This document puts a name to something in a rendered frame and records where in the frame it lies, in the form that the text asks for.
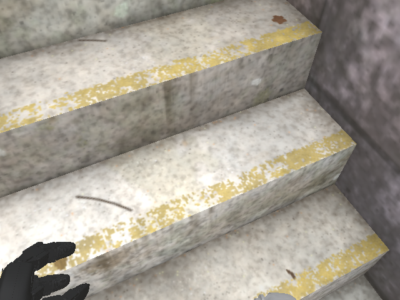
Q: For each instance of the robot left hand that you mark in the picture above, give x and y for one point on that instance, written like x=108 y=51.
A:
x=18 y=281

